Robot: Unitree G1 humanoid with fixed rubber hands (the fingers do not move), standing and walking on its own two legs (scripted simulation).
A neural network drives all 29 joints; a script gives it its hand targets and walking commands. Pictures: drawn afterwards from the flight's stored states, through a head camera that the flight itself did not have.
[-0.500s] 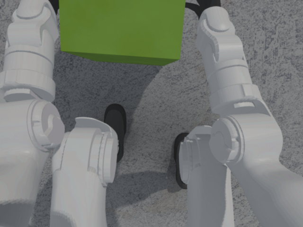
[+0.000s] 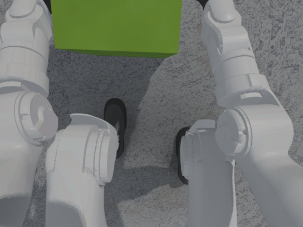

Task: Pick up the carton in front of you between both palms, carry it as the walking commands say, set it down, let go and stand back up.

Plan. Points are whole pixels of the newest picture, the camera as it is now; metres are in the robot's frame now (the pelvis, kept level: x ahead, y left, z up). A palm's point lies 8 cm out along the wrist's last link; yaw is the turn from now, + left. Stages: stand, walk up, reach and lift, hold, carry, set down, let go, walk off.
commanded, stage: set down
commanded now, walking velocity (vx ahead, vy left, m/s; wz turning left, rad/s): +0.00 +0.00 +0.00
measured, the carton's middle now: (125, 7) +0.53 +0.12 -0.25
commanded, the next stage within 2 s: let go in 1.30 s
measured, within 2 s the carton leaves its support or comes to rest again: neither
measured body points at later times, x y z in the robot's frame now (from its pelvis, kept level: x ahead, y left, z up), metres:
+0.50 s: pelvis +0.00 +0.00 +0.04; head +0.36 +0.06 +0.30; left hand +0.53 +0.31 -0.10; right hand +0.59 -0.07 -0.10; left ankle +0.16 +0.14 -0.34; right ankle +0.09 -0.12 -0.34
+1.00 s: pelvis +0.03 +0.01 +0.16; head +0.36 +0.06 +0.46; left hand +0.53 +0.32 +0.04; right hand +0.59 -0.08 +0.04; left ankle +0.16 +0.14 -0.34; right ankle +0.09 -0.12 -0.34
